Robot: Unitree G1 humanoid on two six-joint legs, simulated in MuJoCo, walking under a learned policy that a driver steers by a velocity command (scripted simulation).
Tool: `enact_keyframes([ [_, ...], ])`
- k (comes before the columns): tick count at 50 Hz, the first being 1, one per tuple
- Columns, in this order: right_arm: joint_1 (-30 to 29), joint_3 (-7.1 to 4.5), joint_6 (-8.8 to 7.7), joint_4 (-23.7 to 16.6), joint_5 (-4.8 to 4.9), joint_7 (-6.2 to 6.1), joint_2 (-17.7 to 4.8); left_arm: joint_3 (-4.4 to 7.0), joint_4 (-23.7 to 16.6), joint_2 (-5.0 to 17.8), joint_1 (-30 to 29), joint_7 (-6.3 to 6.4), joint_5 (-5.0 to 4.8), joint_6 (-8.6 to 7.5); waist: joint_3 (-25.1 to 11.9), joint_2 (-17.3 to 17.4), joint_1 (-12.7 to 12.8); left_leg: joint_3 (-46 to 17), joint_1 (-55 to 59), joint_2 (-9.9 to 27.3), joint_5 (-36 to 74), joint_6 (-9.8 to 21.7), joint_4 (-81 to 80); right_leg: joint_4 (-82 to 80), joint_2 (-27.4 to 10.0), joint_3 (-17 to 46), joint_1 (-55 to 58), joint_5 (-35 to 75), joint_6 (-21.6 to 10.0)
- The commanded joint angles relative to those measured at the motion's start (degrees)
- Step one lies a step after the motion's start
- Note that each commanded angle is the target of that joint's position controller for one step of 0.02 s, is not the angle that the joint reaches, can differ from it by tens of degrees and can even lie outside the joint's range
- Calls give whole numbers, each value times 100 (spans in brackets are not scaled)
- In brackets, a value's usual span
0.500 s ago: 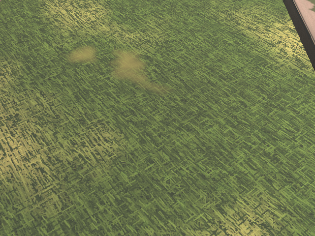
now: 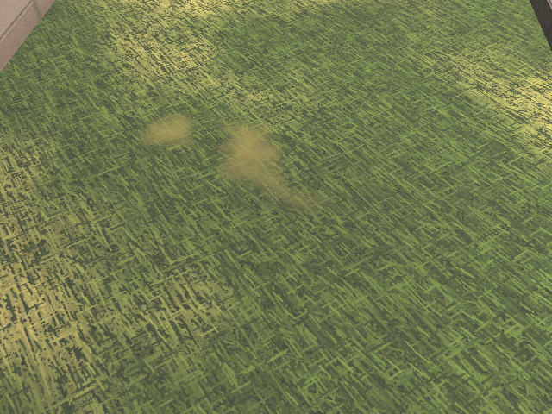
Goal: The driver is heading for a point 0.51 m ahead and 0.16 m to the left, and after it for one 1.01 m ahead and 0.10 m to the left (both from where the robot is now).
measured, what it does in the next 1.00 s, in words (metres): walks ahead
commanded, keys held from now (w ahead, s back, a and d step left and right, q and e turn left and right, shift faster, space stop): no key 0.50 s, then w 0.22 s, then w+q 0.28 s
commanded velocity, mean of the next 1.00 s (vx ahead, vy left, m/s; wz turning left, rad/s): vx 0.16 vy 0.00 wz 0.07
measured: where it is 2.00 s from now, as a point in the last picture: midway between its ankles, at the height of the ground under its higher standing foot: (244, 391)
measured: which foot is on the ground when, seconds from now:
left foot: down 0.00-0.76, up 0.78-1.00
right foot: down 0.00-1.00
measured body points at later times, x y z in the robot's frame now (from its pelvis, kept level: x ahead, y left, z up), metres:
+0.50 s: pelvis +0.05 +0.02 +0.01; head +0.06 +0.02 +0.46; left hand +0.14 +0.29 -0.13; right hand +0.12 -0.24 -0.13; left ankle +0.03 +0.15 -0.73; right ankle +0.07 -0.10 -0.73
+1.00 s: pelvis +0.18 -0.01 +0.01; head +0.19 -0.01 +0.46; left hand +0.10 +0.24 -0.13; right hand +0.33 -0.26 -0.12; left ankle +0.26 +0.16 -0.67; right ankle +0.08 -0.10 -0.73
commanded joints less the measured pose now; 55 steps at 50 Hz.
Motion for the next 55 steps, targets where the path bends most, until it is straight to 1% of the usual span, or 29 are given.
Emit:
enact_keyframes([
  [1, 217, -212, -23, -224, -10, -46, -998, 125, -191, 593, 16, 43, -2, -45, -5, 131, 96, -265, 525, 308, -270, 439, -833, -971, -527, 691, -529, -1953, 4],
  [2, 122, -196, -61, -184, 19, -27, -812, 135, -157, 664, -120, 82, 9, -24, 105, 332, 6, -253, -118, 182, -1124, 494, -1045, -711, -405, 514, 20, -1502, 125],
  [3, 54, -130, -119, -160, -10, -14, -589, 151, -139, 678, -157, 114, -13, -13, 120, 403, 25, -243, -321, 145, -1196, 414, -1166, -531, -404, 488, 310, -1148, 120],
  [5, -27, -81, -232, -122, -2, 10, -448, 161, 0, 654, -35, 164, -26, 13, 4, 465, 58, -190, -196, 102, -568, 258, -1133, -377, -424, 470, 518, -609, 38],
  [7, 90, -71, -310, -39, 44, 17, -457, 168, 139, 635, 48, 166, -30, 7, -184, 275, 22, -142, 73, 79, 31, 225, -965, -301, -440, 457, 632, -60, 7],
  [10, 164, -68, -318, 59, 70, 10, -502, 178, 327, 627, 42, 161, -75, 5, -331, 42, -32, -69, 301, 24, 598, 249, -820, -221, -468, 454, 775, 549, 17],
  [19, 144, -41, -263, 342, 94, 16, -454, 210, 896, 694, 37, 237, -123, 128, -309, -198, -17, 37, 480, -76, 1159, 297, -847, -192, -497, 444, 1067, 1068, 69],
  [25, 147, -31, -253, 538, 93, 19, -418, 216, 1199, 734, -36, 283, -129, 187, -235, -172, 4, 86, 526, -123, 1135, 300, -954, -258, -506, 435, 1129, 1000, 95],
  [26, 266, -25, -242, 631, 97, 16, -373, 203, 1297, 675, 51, 283, -133, 196, -353, -147, 3, 139, 589, -177, 561, 318, -1016, -262, -428, 341, 1170, 444, 93],
  [27, 309, -49, -221, 682, 127, 6, -427, 212, 1359, 683, 76, 283, -161, 208, -254, -70, 2, 124, 511, -214, -331, 402, -1068, -147, -283, 194, 1034, -479, 71],
  [29, 308, -116, -206, 666, 175, -24, -611, 232, 1353, 707, -26, 269, -191, 167, 249, 208, -36, -347, 233, 34, -2283, 718, -1370, 166, -115, 43, 286, -2105, 0],
  [30, 435, -149, -238, 669, 203, -35, -704, 227, 1295, 684, -168, 249, -194, 88, 493, 375, -116, -804, 248, 340, -2852, 909, -1642, 439, -108, 3, -150, -2220, -23],
  [32, 691, -263, -349, 766, 273, -37, -998, 194, 1189, 508, -356, 158, -235, -124, 783, 896, -170, -2050, 445, 1264, -3262, 1418, -2254, 1262, -221, -97, -717, -1587, -64],
  [33, 670, -277, -408, 764, 277, -35, -976, 194, 1170, 505, -392, 108, -255, -213, 881, 874, -141, -2254, 399, 1453, -2982, 1528, -2314, 1369, -386, 33, -786, -1528, -140],
  [34, 533, -271, -450, 715, 271, -18, -912, 199, 1197, 501, -308, 63, -287, -284, 878, 804, -33, -2097, 406, 1415, -2586, 1477, -2225, 1147, -446, 39, -668, -1612, -221],
  [35, 310, -268, -463, 641, 295, 9, -866, 204, 1304, 475, -47, 32, -311, -333, 802, 729, 149, -1716, 245, 1221, -2248, 1320, -2040, 566, -420, -46, -151, -1524, -293],
  [36, 49, -257, -455, 544, 313, 38, -818, 250, 1549, 520, 475, 25, -323, -351, 648, 596, 404, -1215, -203, 873, -1851, 1105, -1743, -65, -285, -136, 850, -1117, -313],
  [37, -122, -210, -473, 445, 301, 64, -656, 336, 1781, 711, 1017, 41, -280, -348, 459, 247, 593, -751, -755, 459, -1111, 886, -1061, -315, -395, 213, 1797, -760, -301],
  [38, -344, -97, -519, 253, 278, 80, -251, 481, 1946, 1203, 1760, 76, -263, -369, 196, -1053, 838, 227, -1659, -330, -626, 452, 783, -1145, -1375, 1878, 2648, -1620, -708],
  [39, -421, -101, -613, 54, 322, 36, -243, 546, 2022, 1589, 2302, 12, -208, -440, -85, -1894, 982, 94, -2492, -739, -1741, 326, 2378, -1788, -2462, 3818, 3135, -1619, -1372],
  [40, -268, -191, -668, 142, 453, 45, -496, 378, 1925, 1073, 1928, 20, -114, -532, 112, -1031, 710, -622, -2885, -483, -1732, 449, 3324, -1668, -2583, 3638, 3014, -1411, -1369],
  [41, -37, -203, -698, 249, 524, 102, -476, 292, 1770, 773, 1565, 31, -134, -591, 252, -843, 481, -784, -2990, -274, -1148, 604, 3500, -1652, -2356, 2908, 2883, -1164, -1096],
  [42, 26, -221, -713, 309, 496, 126, -428, 263, 1682, 729, 1291, 23, -161, -612, 308, -739, 334, -760, -3013, -110, -621, 686, 3384, -1730, -2165, 2311, 2771, -914, -852],
  [43, -79, -260, -703, 310, 440, 146, -440, 213, 1644, 609, 1165, 16, -171, -604, 419, -704, 296, -723, -3014, 9, -204, 711, 3141, -1769, -2014, 1735, 2679, -202, -640],
  [44, -90, -282, -668, 321, 396, 190, -394, 158, 1639, 452, 1184, 26, -126, -576, 345, -759, 266, -588, -2776, 86, 90, 692, 2978, -1768, -1782, 1176, 2544, 367, -476],
  [46, -115, -253, -575, 301, 357, 282, -152, 144, 1656, 504, 1365, 81, -52, -549, 244, -707, 266, -335, -2590, 82, 472, 558, 2820, -1833, -1649, 602, 2359, 1115, -481],
  [49, -761, -165, -518, -69, 331, 316, 37, 156, 1571, 754, 1262, 178, -16, -517, 527, -521, 308, -88, -2550, 90, 1002, 390, 1844, -2130, -1610, 80, 1890, 1343, -553],
  [53, -1523, -69, -507, -496, 284, 434, 106, 180, 1566, 923, 1549, 244, -94, -479, 715, -512, 470, 492, -2113, 18, 1505, 480, 756, -2248, -1676, -510, 1769, 1582, -536],
  [55, -1680, -74, -498, -655, 292, 513, 65, 202, 1578, 966, 1652, 239, -146, -430, 737, -499, 401, 613, -2038, -53, 1349, 657, 457, -2007, -1802, -708, 2120, 2239, -491],
])
Velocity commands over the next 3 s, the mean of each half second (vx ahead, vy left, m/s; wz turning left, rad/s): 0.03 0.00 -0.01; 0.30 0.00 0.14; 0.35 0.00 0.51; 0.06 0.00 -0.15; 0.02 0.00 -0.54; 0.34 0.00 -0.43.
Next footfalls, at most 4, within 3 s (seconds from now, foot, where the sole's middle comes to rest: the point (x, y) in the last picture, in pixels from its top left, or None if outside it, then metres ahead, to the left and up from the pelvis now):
1.22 left None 0.45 0.15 -0.77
1.68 right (281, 347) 0.67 0.02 -0.77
2.02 left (194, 404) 0.53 0.23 -0.77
2.50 right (299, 389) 0.56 -0.02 -0.77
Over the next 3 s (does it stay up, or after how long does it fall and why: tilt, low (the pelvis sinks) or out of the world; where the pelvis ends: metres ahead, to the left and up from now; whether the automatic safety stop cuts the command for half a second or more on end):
stays up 0.70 0.08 0.00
